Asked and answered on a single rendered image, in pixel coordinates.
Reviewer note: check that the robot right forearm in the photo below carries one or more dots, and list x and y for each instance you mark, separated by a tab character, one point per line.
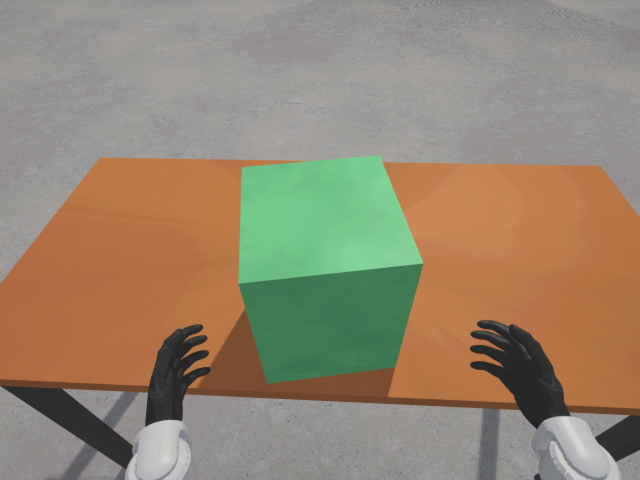
567	450

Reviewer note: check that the left robot hand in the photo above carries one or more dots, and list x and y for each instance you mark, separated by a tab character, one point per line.
168	386

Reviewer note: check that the carton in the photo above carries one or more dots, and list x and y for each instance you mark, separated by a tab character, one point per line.
328	267

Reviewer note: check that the robot left forearm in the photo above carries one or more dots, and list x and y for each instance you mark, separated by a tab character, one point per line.
162	451

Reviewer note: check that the table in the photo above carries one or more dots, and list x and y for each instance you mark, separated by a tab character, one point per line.
145	246

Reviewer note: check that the right robot hand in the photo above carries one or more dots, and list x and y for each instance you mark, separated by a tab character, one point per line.
527	372

